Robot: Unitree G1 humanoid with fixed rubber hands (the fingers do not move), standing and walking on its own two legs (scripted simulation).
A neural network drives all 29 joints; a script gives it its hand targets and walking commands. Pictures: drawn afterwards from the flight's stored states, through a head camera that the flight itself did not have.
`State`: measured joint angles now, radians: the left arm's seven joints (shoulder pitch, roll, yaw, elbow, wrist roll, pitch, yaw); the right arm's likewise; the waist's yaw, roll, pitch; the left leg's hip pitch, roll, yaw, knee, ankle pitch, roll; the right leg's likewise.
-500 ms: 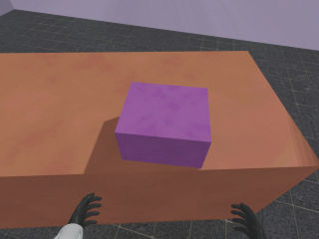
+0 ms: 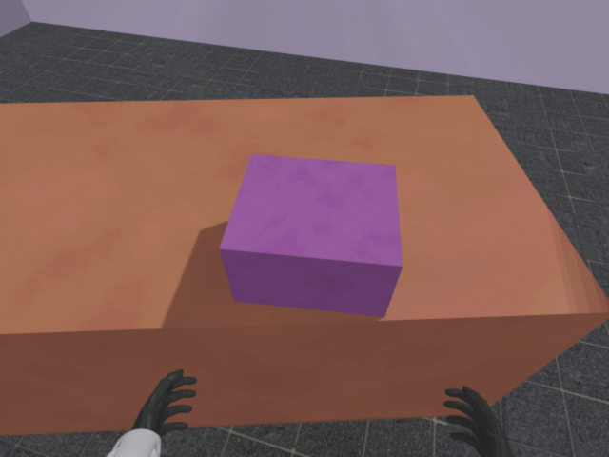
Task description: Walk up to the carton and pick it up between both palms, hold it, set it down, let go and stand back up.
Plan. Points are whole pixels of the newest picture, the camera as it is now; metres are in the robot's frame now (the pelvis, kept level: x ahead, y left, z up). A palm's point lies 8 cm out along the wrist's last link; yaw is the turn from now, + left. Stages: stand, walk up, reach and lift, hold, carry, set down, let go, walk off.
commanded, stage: let go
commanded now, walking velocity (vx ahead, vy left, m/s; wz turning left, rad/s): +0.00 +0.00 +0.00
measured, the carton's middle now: (315, 232) +0.48 +0.02 -0.03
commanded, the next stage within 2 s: stand in 0.02 s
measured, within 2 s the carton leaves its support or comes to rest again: neither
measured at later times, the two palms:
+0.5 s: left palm out of the picture +0.07 +0.25 -0.11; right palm out of the picture +0.05 -0.24 -0.12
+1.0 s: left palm out of the picture +0.00 +0.26 -0.14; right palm out of the picture -0.02 -0.19 -0.14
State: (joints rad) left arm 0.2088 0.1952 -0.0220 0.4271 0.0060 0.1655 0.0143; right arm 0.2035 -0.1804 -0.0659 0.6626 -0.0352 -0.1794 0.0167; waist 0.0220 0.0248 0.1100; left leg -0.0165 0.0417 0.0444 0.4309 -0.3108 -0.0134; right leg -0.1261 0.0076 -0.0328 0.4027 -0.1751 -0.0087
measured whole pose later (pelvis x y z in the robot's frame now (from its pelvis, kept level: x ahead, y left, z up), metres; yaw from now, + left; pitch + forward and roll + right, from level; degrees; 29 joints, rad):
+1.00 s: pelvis +0.01 +0.04 +0.00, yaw -1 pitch -1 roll +0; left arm 0.36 0.15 0.01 1.03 0.02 0.00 0.03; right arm 0.37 -0.17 -0.03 1.06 -0.02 -0.01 -0.03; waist 0.00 0.01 0.00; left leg -0.07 -0.03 0.07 0.40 -0.31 0.04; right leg -0.21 -0.05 0.01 0.42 -0.19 0.05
